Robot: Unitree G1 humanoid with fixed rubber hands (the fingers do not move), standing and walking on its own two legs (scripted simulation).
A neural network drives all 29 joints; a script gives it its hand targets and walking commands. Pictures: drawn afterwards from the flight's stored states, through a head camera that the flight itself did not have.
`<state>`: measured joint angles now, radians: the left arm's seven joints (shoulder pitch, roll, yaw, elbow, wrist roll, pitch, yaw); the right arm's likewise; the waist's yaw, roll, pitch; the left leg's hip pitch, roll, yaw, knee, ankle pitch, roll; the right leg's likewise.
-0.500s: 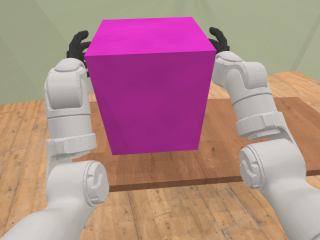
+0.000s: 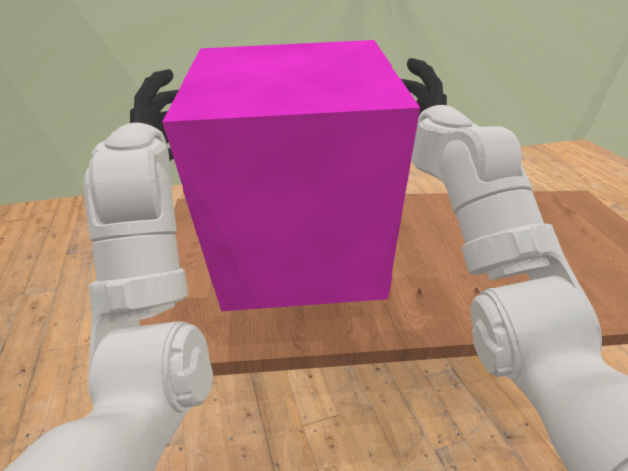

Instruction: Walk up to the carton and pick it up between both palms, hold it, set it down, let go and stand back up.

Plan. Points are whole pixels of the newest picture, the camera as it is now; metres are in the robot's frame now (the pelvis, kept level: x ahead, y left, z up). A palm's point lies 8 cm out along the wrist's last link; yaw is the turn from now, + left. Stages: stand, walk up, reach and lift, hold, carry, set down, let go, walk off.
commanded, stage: hold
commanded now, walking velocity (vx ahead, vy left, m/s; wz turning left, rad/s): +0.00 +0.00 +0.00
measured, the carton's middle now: (296, 177) +0.38 +0.00 +0.25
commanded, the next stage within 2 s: none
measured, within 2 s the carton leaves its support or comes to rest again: neither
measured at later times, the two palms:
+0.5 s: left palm (157, 139) +0.36 +0.15 +0.31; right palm (434, 124) +0.36 -0.15 +0.33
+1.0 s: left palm (155, 136) +0.36 +0.16 +0.31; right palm (430, 119) +0.37 -0.15 +0.33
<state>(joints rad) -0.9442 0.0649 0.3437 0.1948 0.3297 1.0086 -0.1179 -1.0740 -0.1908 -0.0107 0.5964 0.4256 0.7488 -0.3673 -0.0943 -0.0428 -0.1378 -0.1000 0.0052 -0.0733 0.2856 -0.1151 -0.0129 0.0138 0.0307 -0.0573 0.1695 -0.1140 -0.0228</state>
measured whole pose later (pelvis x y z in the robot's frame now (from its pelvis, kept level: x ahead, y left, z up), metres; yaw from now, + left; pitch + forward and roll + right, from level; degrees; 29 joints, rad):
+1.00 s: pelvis +0.00 +0.00 +0.00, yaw +0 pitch -3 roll -1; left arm -1.01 0.05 0.39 0.29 0.34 0.98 -0.11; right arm -1.13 -0.19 -0.05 0.67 0.38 0.74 -0.34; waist -0.08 -0.04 -0.15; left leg -0.13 0.01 -0.07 0.28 -0.11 -0.01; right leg -0.03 0.03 -0.06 0.20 -0.12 -0.03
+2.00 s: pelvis +0.01 +0.00 +0.00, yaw +0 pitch -5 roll -1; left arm -0.90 0.04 0.35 0.16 0.34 1.03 -0.12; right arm -1.04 -0.19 0.01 0.58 0.43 0.75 -0.37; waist -0.09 -0.04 -0.13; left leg -0.06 0.00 -0.07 0.27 -0.13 -0.01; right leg 0.05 0.03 -0.05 0.17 -0.13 -0.02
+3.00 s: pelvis +0.00 +0.00 +0.00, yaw +0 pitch -3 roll -1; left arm -0.98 0.07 0.36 0.26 0.33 0.99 -0.13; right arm -1.12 -0.18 -0.05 0.66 0.39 0.74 -0.36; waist -0.09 -0.05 -0.15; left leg -0.12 0.01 -0.07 0.28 -0.11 -0.01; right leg -0.01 0.03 -0.06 0.18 -0.12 -0.03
